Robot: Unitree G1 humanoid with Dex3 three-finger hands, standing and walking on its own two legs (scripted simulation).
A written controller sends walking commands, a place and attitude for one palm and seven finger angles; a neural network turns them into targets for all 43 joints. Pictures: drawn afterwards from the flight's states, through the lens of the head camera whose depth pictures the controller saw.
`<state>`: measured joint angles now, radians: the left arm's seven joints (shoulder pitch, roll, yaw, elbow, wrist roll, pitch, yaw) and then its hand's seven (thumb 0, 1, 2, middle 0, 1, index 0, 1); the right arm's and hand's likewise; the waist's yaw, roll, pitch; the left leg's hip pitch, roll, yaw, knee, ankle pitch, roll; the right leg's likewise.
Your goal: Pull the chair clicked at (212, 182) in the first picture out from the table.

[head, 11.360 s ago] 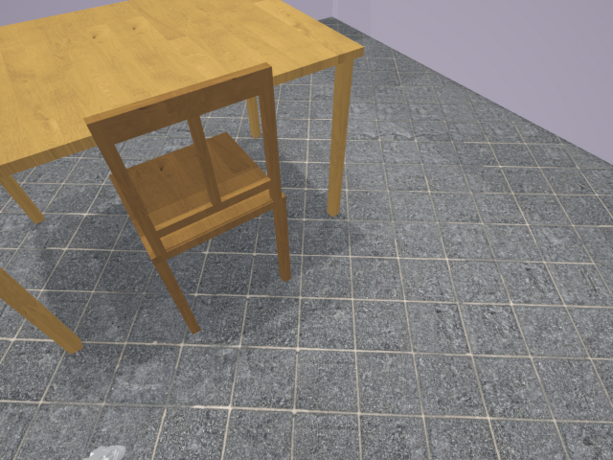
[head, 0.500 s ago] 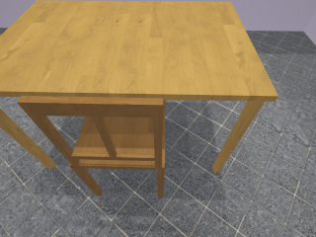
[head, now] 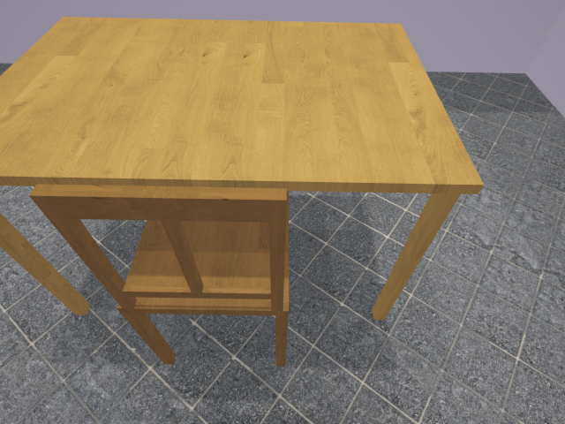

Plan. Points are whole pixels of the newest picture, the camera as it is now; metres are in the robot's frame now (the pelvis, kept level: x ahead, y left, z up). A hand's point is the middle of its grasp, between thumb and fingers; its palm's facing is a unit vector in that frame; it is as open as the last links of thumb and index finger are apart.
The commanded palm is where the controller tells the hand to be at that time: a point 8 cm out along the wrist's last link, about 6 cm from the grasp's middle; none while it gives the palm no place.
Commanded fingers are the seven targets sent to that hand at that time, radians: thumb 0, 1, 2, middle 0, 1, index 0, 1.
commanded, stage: come to a stop and stand still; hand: left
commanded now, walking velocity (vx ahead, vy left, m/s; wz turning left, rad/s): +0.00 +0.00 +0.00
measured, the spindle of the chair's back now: (185, 257) +0.42 +0.22 -0.10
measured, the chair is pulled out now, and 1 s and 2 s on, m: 0.00 0.00 0.00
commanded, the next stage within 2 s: look again from close up in 1.34 s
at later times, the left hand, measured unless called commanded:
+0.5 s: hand out of the picture -0.02 +0.18 -0.17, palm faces +0.00 -0.98 -0.21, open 7.3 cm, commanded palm none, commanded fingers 0.00 0.90 0.90 -0.20 -0.30 -0.20 -0.30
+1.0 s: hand out of the picture -0.04 +0.19 -0.18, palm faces -0.02 -0.98 -0.17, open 7.3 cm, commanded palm none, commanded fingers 0.00 0.90 0.90 -0.20 -0.30 -0.20 -0.30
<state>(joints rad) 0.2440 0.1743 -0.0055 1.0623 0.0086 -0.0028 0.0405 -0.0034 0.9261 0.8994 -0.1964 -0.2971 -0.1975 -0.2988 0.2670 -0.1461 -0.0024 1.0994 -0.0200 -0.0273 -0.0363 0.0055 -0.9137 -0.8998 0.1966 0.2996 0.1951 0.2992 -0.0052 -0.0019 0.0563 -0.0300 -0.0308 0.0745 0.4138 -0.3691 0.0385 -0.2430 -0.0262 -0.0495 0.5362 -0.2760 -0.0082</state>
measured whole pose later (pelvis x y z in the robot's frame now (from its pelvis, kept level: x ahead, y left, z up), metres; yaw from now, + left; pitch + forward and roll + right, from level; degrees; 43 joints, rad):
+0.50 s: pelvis -0.04 +0.00 +0.00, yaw -1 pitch -2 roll +0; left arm 0.29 0.17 -0.02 1.05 0.01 -0.02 0.04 0.00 0.91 0.90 -0.20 -0.30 -0.20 -0.30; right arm 0.25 -0.18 -0.01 1.09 -0.02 -0.02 -0.01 0.00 -0.91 -0.90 0.20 0.30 0.19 0.30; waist 0.00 0.01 0.03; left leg -0.10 -0.02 0.09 0.47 -0.35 0.05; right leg -0.27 -0.01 -0.04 0.49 -0.19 -0.01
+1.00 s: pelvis -0.04 +0.03 +0.00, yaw -2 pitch -2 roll -1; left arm 0.31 0.14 -0.02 1.09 0.01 0.00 0.05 0.00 0.92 0.90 -0.20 -0.30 -0.20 -0.30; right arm 0.30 -0.12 0.00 1.16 -0.01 -0.02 -0.02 0.00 -0.91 -0.90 0.20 0.30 0.19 0.30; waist -0.01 -0.01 0.04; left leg -0.09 -0.05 0.11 0.46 -0.35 0.08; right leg -0.27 -0.04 -0.01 0.48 -0.18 0.03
